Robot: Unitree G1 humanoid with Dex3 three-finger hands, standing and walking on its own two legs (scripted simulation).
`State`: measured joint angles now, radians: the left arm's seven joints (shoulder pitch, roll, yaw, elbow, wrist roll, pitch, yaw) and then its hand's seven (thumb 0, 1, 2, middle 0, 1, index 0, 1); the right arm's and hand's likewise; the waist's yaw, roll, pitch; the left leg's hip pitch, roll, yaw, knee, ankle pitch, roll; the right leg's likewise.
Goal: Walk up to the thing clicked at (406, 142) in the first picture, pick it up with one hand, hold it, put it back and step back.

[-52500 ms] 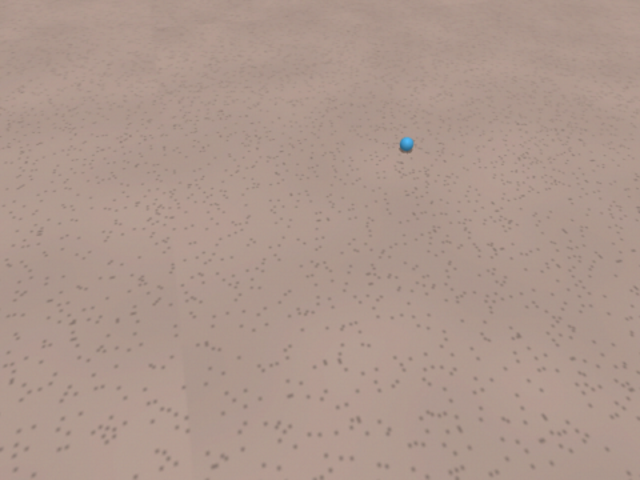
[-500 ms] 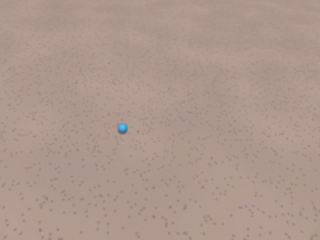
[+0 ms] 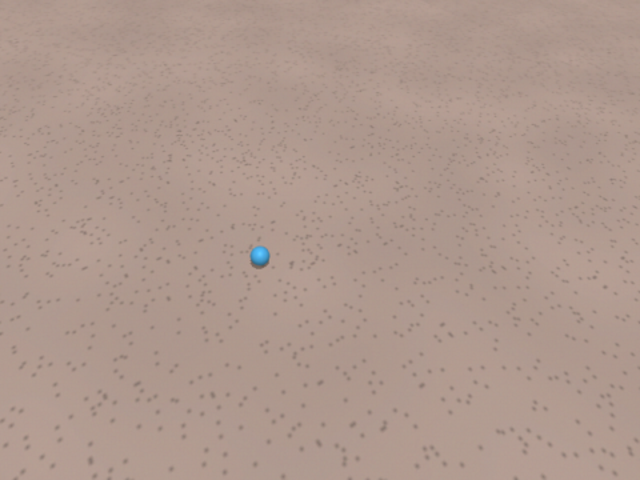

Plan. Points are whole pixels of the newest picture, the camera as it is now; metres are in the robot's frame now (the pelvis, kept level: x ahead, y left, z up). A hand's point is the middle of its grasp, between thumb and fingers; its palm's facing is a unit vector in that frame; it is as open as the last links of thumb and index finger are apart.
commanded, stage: step back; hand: left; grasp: from above
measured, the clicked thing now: (260, 255) +1.04 +0.18 -0.73
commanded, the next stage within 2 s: stand in 0.10 s
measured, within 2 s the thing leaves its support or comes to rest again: neither
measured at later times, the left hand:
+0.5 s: hand out of the picture +0.09 +0.25 -0.14, palm faces -0.01 -0.94 -0.34, open 7.4 cm
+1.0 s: hand out of the picture +0.07 +0.24 -0.13, palm faces -0.02 -0.94 -0.35, open 7.4 cm
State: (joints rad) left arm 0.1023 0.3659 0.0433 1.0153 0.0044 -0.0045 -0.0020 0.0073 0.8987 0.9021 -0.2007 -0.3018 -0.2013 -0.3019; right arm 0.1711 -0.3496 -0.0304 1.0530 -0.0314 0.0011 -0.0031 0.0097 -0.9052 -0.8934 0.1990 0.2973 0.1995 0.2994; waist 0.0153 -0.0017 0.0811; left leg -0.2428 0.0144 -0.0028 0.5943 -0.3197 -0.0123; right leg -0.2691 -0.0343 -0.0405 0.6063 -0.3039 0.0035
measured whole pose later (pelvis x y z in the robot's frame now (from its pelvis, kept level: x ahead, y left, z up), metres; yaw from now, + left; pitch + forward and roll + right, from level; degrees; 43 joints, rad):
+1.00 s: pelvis +0.00 -0.02 +0.02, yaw +0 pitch -2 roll +0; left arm 0.10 0.35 0.01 1.15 0.01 -0.02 -0.01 0.01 0.90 0.90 -0.20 -0.30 -0.20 -0.30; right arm 0.12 -0.35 0.00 1.14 -0.01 0.00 0.01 0.01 -0.91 -0.89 0.20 0.30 0.20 0.30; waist 0.00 0.02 0.05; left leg -0.11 0.04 -0.01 0.32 -0.18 -0.04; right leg -0.13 0.00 -0.05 0.34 -0.16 -0.01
